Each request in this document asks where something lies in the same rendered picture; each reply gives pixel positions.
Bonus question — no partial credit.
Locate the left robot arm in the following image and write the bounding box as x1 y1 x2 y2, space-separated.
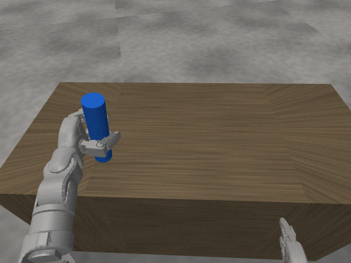
17 147 83 263

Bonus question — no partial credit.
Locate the can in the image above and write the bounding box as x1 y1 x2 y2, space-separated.
81 93 112 163

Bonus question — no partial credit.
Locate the right robot hand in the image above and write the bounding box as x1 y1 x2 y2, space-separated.
279 218 308 263

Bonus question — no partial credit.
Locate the left robot hand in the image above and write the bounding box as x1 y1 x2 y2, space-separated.
58 108 121 158

